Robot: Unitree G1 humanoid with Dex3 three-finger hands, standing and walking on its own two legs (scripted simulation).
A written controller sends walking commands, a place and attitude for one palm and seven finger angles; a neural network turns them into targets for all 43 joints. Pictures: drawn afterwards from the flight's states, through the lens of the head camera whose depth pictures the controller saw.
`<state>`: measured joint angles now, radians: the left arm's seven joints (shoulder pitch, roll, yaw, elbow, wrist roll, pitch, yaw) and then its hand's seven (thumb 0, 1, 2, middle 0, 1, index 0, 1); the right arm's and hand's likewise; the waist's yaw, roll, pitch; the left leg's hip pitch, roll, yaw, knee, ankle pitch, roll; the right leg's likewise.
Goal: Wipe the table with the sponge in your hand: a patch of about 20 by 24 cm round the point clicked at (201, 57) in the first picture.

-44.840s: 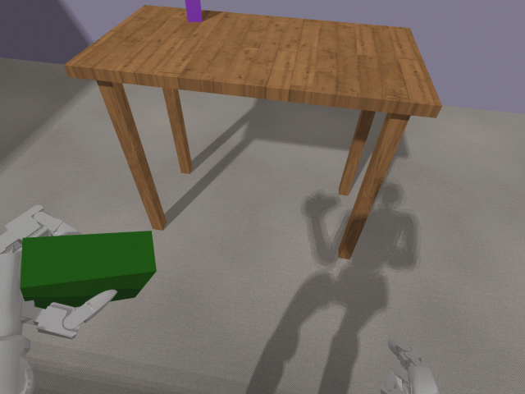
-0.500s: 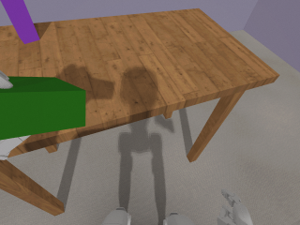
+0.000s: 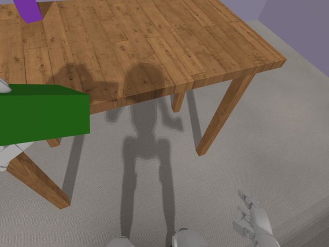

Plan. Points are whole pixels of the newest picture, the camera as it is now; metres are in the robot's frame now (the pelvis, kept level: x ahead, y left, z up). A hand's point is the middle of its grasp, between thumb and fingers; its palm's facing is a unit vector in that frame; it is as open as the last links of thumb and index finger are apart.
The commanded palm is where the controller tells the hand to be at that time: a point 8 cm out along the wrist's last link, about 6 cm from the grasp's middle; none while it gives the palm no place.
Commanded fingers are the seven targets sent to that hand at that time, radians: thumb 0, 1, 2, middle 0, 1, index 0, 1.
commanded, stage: stop stepping back and stand still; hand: left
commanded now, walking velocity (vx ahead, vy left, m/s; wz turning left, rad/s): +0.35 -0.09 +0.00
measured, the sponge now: (39, 107) +0.26 +0.20 +0.25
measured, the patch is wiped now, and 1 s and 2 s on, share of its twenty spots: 1.00 1.00 1.00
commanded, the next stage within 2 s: stand and wait in 0.74 s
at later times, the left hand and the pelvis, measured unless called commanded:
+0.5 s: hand out of the picture +0.12 +0.21 +0.28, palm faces +0.50 -0.80 -0.32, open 9.3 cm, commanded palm +0.07 +0.26 +0.29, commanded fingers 0.00 0.10 1.30 -1.20 -1.60 -1.20 -1.60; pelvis -0.09 -0.02 +0.00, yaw +1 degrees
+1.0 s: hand out of the picture +0.12 +0.24 +0.28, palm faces +0.56 -0.77 -0.32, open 9.3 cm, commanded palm +0.06 +0.28 +0.29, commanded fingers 0.00 0.10 1.30 -1.20 -1.60 -1.20 -1.60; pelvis -0.08 -0.01 +0.01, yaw +4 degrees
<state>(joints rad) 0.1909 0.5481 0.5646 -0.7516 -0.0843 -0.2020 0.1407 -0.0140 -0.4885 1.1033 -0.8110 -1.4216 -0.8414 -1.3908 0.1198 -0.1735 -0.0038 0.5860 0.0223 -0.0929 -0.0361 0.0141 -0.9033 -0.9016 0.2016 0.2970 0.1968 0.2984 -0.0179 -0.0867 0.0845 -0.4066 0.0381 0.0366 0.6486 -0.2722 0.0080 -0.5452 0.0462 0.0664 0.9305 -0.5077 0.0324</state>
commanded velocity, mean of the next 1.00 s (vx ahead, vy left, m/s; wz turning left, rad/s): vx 0.14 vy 0.03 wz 0.00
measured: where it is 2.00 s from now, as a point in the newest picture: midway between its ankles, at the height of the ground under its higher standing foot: outside the picture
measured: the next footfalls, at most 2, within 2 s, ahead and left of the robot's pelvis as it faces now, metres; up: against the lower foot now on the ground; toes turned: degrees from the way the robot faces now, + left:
right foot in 0.16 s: -0.01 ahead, -0.11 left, +0.00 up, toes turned +1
left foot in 0.38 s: -0.02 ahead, +0.12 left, +0.00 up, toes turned +1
